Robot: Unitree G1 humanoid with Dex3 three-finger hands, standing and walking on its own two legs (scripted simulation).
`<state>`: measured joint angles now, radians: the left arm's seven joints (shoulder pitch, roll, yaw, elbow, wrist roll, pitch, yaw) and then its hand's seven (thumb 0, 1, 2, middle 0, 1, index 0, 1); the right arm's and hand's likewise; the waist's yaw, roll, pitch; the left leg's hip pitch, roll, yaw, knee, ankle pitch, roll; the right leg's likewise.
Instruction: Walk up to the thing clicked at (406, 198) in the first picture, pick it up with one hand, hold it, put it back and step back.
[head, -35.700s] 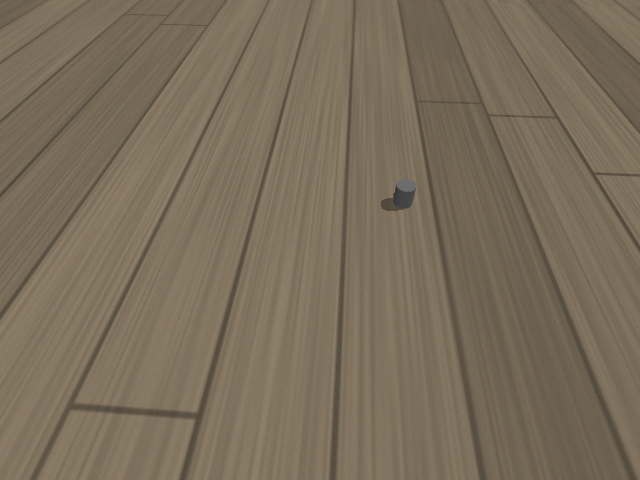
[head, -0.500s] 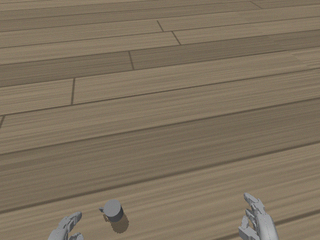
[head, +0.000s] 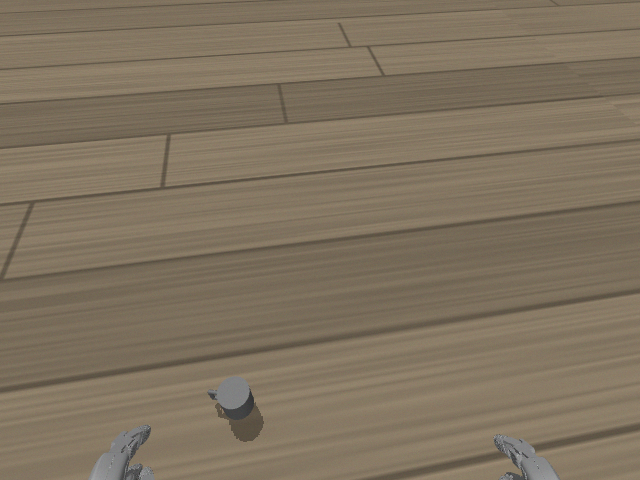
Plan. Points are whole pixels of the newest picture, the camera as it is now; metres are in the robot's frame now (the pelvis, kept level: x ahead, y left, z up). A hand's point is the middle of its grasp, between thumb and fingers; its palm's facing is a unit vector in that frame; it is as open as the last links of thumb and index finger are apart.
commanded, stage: stand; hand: left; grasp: from above
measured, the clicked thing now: (230, 397) +0.45 +0.26 -0.68
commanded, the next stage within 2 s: none
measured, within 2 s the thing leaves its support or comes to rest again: neither
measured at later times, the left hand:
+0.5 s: hand out of the picture +0.05 +0.25 -0.12, palm faces +0.04 -0.94 -0.33, open 7.4 cm
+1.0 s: hand out of the picture +0.05 +0.24 -0.12, palm faces +0.03 -0.94 -0.33, open 7.4 cm
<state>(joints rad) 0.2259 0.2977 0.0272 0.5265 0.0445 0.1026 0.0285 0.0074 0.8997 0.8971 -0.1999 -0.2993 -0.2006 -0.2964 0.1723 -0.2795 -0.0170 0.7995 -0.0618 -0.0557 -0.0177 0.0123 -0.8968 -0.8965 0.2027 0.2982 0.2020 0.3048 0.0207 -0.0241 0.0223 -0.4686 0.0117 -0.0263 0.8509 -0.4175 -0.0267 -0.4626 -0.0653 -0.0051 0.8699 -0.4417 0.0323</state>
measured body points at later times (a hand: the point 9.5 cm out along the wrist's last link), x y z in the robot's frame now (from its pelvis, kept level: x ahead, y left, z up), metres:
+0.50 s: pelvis +0.00 +0.01 +0.04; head +0.00 +0.01 +0.49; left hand +0.05 +0.30 -0.10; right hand +0.08 -0.26 -0.10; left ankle +0.02 +0.14 -0.70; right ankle +0.01 -0.14 -0.70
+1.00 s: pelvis +0.00 -0.01 +0.05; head +0.00 -0.01 +0.50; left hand +0.04 +0.29 -0.09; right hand +0.05 -0.30 -0.09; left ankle +0.02 +0.14 -0.70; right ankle +0.01 -0.14 -0.70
